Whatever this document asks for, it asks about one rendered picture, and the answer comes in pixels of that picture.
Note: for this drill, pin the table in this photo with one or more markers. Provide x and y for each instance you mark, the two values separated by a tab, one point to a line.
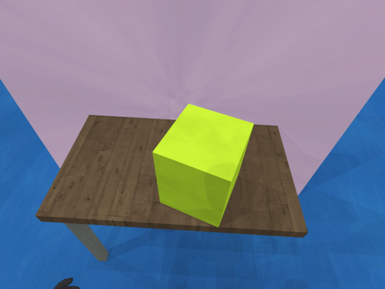
108	178

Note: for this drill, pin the carton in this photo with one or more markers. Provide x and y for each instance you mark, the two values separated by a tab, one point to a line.
198	161

